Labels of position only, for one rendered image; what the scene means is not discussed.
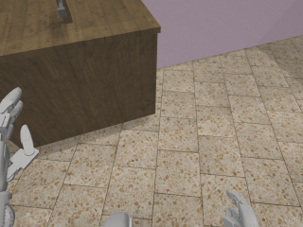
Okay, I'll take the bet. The robot right hand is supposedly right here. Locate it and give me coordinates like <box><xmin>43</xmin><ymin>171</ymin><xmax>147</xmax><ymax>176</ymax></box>
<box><xmin>223</xmin><ymin>189</ymin><xmax>259</xmax><ymax>227</ymax></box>

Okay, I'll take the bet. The counter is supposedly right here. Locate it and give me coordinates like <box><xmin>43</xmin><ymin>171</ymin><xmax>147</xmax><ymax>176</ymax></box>
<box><xmin>0</xmin><ymin>0</ymin><xmax>161</xmax><ymax>149</ymax></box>

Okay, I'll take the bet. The robot left thigh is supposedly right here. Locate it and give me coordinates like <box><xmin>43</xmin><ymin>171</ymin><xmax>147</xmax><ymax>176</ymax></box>
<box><xmin>101</xmin><ymin>212</ymin><xmax>133</xmax><ymax>227</ymax></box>

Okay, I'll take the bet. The robot left hand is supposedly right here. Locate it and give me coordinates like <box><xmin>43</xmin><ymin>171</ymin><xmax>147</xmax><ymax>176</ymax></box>
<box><xmin>0</xmin><ymin>87</ymin><xmax>39</xmax><ymax>192</ymax></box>

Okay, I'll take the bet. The tap lever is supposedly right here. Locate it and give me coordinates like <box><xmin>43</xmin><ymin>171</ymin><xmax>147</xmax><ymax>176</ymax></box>
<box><xmin>57</xmin><ymin>0</ymin><xmax>67</xmax><ymax>18</ymax></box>

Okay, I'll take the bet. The left robot forearm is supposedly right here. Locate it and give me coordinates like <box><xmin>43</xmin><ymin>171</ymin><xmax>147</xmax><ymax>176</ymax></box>
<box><xmin>0</xmin><ymin>191</ymin><xmax>15</xmax><ymax>227</ymax></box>

